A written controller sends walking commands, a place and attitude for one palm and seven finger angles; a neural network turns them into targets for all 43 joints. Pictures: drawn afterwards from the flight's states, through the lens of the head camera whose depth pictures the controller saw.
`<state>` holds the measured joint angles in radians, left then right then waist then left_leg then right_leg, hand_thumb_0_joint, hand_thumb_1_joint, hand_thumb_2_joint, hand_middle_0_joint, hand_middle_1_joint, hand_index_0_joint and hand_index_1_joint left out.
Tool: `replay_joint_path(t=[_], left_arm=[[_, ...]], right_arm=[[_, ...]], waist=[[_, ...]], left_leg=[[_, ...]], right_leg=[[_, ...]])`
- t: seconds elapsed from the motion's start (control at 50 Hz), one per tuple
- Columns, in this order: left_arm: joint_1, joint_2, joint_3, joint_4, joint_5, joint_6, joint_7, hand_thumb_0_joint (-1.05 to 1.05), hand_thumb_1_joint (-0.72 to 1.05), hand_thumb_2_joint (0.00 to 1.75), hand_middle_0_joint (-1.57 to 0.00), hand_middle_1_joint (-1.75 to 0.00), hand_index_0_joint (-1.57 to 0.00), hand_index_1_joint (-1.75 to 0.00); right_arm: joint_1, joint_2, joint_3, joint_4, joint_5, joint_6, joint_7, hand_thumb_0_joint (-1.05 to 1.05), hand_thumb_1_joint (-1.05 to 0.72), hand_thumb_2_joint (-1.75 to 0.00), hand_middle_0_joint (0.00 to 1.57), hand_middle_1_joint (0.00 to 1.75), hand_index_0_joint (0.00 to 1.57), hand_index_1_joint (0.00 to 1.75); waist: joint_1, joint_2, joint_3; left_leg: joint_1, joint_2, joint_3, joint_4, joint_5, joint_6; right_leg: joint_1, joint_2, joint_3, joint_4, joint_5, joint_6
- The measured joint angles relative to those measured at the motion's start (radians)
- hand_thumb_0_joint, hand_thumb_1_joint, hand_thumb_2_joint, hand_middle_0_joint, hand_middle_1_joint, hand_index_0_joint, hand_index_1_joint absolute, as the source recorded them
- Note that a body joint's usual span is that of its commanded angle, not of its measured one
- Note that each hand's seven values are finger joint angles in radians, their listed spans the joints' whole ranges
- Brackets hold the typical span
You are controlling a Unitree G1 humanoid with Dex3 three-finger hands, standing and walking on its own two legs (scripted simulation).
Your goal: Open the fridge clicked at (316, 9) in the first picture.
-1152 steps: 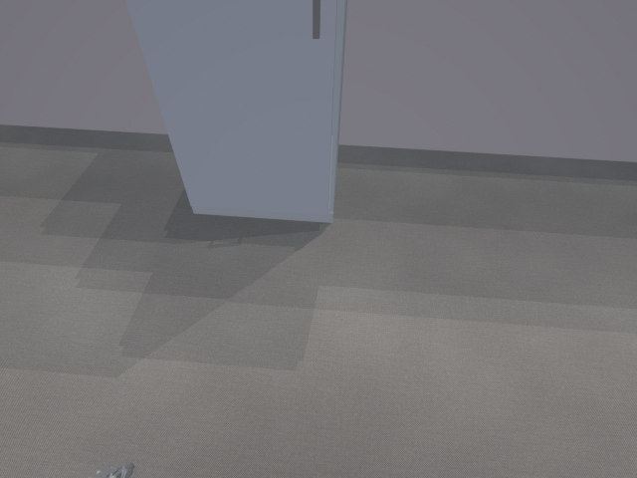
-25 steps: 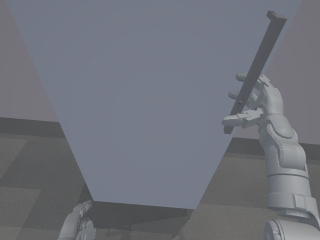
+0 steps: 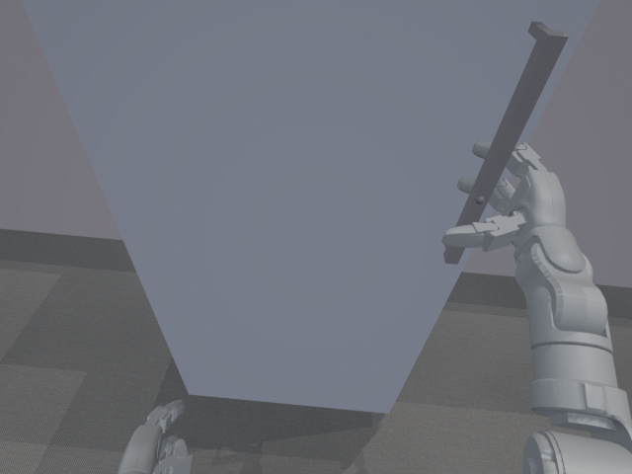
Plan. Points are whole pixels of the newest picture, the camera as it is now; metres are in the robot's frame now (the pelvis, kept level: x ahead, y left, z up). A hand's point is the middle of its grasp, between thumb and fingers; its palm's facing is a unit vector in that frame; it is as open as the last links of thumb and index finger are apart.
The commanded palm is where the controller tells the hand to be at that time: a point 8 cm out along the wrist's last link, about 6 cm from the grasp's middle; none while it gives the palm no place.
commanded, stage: grip the handle and tug to test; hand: right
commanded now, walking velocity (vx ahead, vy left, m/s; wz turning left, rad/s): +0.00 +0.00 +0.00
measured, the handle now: (486, 164) +0.45 -0.18 +0.21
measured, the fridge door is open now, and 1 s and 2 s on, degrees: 0 0 0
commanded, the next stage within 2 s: pull the door a little, standing still in 1.52 s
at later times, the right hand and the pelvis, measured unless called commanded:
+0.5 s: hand (481, 200) +0.39 -0.16 +0.20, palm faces +0.07 +1.00 +0.00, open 10.5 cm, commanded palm +0.36 -0.20 +0.20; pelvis +0.00 +0.00 +0.00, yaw +0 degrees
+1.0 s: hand (475, 198) +0.39 -0.16 +0.20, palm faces +0.04 +1.00 +0.01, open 5.7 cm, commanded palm +0.36 -0.21 +0.20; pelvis +0.01 +0.00 +0.00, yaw +0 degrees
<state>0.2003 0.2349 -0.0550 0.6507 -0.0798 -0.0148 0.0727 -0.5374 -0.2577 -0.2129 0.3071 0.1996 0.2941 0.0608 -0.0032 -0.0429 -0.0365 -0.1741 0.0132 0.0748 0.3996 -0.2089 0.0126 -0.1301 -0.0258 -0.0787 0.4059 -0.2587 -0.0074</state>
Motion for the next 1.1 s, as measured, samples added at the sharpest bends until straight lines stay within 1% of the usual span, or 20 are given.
replay_joint_path(t=[0.08, 0.18, 0.28, 0.38, 0.52, 0.76, 0.88, 1.1], left_arm=[[0.005, 0.003, 0.002, -0.001, -0.002, -0.002, 0.0, 0.02, 0.9, 0.9, -0.2, -0.3, -0.21, -0.3], [0.001, 0.01, 0.003, 0.002, -0.005, -0.005, 0.004, 0.02, 0.9, 0.9, -0.2, -0.3, -0.21, -0.3], [-0.007, 0.011, 0.005, 0.005, -0.004, -0.007, 0.004, 0.02, 0.9, 0.9, -0.2, -0.3, -0.21, -0.3], [-0.013, 0.007, 0.004, 0.002, -0.001, -0.006, 0.002, 0.02, 0.9, 0.9, -0.2, -0.3, -0.21, -0.3], [-0.012, 0.001, 0.001, 0.0, 0.0, -0.004, 0.0, 0.02, 0.9, 0.9, -0.2, -0.3, -0.21, -0.3], [-0.009, 0.003, 0.0, -0.002, -0.001, 0.006, 0.0, 0.02, 0.9, 0.9, -0.2, -0.3, -0.21, -0.3], [-0.007, 0.007, 0.003, -0.003, -0.001, 0.009, 0.0, 0.02, 0.9, 0.9, -0.2, -0.3, -0.21, -0.3], [-0.015, 0.005, 0.001, -0.007, 0.0, 0.018, -0.001, 0.02, 0.9, 0.9, -0.2, -0.3, -0.21, -0.3]], right_arm=[[0.021, -0.006, -0.007, -0.024, 0.007, -0.004, 0.012, -0.01, 0.5, -0.3, 0.3, 1.2, 0.3, 1.2], [0.009, -0.007, 0.007, -0.023, 0.007, 0.01, 0.013, -0.01, 0.49, -0.31, 0.3, 1.2, 0.28, 1.19], [0.002, 0.004, 0.013, -0.024, 0.007, 0.017, 0.005, -0.01, 0.39, -0.35, 0.31, 1.22, 0.29, 1.21], [0.003, 0.008, 0.015, -0.025, 0.002, 0.015, -0.003, -0.01, 0.22, -0.42, 0.33, 1.24, 0.3, 1.23], [0.002, 0.013, 0.02, -0.028, -0.004, 0.017, -0.012, -0.01, -0.08, -0.55, 0.36, 1.28, 0.32, 1.27], [-0.001, 0.001, 0.009, -0.019, 0.003, 0.019, 0.006, 0.0, -0.63, -0.79, 0.41, 1.35, 0.39, 1.35], [0.011, 0.009, 0.014, -0.039, 0.007, 0.021, 0.012, 0.0, -0.68, -0.82, 0.4, 1.37, 0.37, 1.36], [0.013, 0.009, 0.015, -0.045, 0.004, 0.034, 0.001, 0.0, -0.71, -0.84, 0.39, 1.38, 0.37, 1.38]], waist=[[-0.003, 0.0, 0.0], [-0.006, -0.001, 0.004], [-0.009, -0.002, 0.002], [-0.009, -0.002, 0.002], [-0.012, -0.002, 0.002], [-0.008, -0.001, 0.0], [-0.008, -0.002, -0.002], [-0.005, -0.002, -0.003]], left_leg=[[0.005, -0.001, 0.0, -0.003, 0.001, 0.0], [0.006, 0.001, 0.005, -0.002, 0.0, -0.001], [0.004, 0.003, 0.006, -0.002, 0.0, -0.002], [0.004, 0.004, 0.005, -0.002, 0.0, -0.002], [0.008, 0.004, 0.006, -0.003, -0.003, -0.003], [0.007, 0.001, 0.004, -0.007, -0.005, -0.003], [0.008, 0.0, 0.002, -0.007, -0.007, -0.003], [0.011, -0.002, 0.001, -0.01, -0.005, -0.001]], right_leg=[[0.004, -0.001, 0.0, 0.0, -0.001, 0.0], [-0.001, 0.0, 0.006, 0.006, -0.002, -0.001], [-0.003, 0.003, 0.007, 0.005, -0.001, -0.002], [-0.001, 0.004, 0.006, 0.002, -0.001, -0.002], [0.003, 0.004, 0.007, 0.001, -0.003, -0.002], [0.002, 0.002, 0.006, -0.001, -0.006, -0.001], [0.004, 0.001, 0.004, -0.002, -0.009, -0.001], [0.009, -0.001, 0.003, -0.006, -0.006, 0.001]])
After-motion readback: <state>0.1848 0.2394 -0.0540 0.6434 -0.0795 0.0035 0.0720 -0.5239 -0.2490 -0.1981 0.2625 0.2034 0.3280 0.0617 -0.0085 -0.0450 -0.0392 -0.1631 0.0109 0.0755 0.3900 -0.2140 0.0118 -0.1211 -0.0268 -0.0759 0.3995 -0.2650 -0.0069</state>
